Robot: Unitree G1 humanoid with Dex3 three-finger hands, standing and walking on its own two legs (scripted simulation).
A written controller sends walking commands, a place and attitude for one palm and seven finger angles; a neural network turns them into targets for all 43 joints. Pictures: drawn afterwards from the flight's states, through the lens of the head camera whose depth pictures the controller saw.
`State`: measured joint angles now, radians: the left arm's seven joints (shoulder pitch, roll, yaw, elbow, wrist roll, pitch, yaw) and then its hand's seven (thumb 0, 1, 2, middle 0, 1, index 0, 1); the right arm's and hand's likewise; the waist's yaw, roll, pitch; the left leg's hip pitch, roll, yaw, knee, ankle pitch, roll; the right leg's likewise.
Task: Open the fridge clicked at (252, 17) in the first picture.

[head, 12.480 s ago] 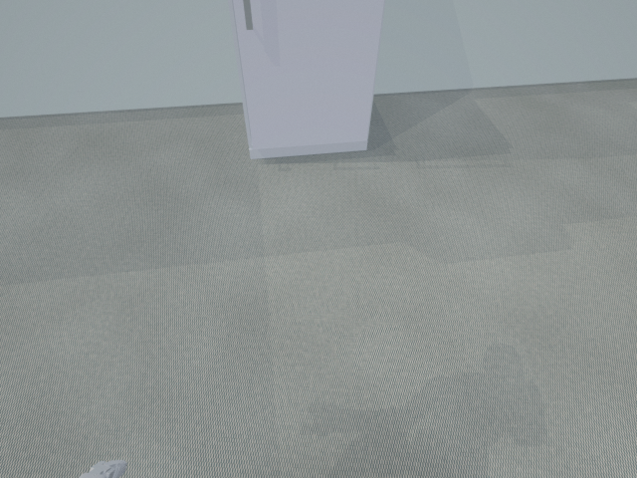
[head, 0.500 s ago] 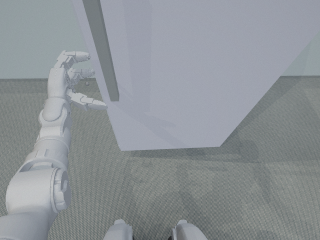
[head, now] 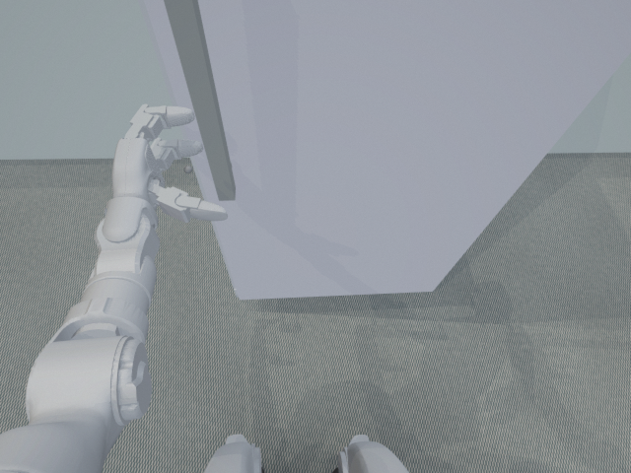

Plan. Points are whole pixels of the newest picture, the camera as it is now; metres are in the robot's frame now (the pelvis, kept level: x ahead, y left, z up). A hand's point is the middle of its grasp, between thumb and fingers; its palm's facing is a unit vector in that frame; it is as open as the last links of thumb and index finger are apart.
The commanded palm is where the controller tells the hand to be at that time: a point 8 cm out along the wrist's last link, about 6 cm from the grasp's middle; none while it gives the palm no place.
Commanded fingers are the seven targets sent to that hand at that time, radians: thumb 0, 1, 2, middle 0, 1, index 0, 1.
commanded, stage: feel for the door with the fingertips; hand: left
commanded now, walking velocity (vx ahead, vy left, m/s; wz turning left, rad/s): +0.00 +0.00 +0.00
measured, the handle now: (201, 65) +0.54 +0.11 +0.18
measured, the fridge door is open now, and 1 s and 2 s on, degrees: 0 0 0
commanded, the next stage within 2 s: slide the fingers in behind the handle in 0.54 s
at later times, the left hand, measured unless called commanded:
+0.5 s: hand (195, 157) +0.50 +0.13 +0.08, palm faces +0.01 -1.00 -0.02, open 14.0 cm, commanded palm +0.48 +0.18 +0.08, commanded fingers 0.00 -0.50 0.30 -0.30 -1.20 -0.30 -1.20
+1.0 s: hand (197, 160) +0.49 +0.13 +0.08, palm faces +0.00 -1.00 -0.02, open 13.9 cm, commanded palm +0.46 +0.17 +0.08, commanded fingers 0.00 -0.50 0.30 -0.30 -1.20 -0.30 -1.20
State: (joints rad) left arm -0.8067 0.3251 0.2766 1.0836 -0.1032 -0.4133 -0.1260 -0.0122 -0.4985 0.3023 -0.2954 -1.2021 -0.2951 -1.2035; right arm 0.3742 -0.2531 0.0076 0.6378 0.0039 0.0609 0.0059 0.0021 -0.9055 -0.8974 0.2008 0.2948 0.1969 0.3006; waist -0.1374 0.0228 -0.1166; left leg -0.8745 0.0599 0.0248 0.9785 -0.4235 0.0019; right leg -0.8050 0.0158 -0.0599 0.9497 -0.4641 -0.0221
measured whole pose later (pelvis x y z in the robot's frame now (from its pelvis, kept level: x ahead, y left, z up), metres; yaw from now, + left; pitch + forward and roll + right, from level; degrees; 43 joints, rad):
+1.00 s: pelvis -0.01 +0.00 +0.00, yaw +0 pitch +19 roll -2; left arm -0.87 0.32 0.28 1.12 -0.08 -0.42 -0.07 -0.01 -0.50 0.30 -0.31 -1.21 -0.31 -1.22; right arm 0.40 -0.25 0.01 0.64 -0.01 0.06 0.02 0.00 -0.91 -0.90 0.20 0.29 0.20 0.30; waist -0.15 0.04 -0.12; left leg -0.91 0.06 0.03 0.99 -0.42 0.01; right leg -0.84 0.02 -0.05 0.96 -0.46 -0.02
